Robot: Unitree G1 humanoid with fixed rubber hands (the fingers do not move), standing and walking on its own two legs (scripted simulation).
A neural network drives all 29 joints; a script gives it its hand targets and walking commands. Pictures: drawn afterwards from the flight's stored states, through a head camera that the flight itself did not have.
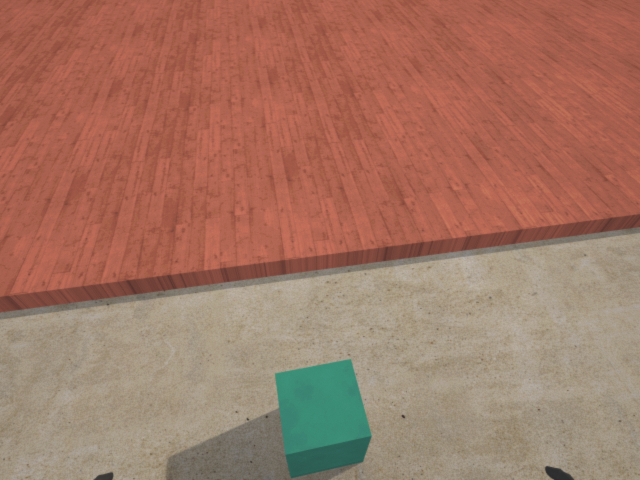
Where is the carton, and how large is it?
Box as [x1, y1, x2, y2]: [275, 359, 371, 477]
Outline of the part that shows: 350,359 275,373 285,455 291,477 362,461 371,435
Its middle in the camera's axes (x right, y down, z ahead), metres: +0.01 +0.50 +1.08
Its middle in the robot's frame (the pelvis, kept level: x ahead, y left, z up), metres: +0.41 +0.01 -0.66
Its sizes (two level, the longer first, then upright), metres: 0.210 0.200 0.250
